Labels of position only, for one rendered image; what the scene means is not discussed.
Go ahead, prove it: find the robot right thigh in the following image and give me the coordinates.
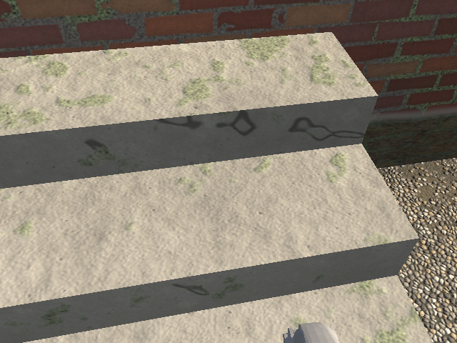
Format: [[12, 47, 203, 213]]
[[283, 322, 340, 343]]

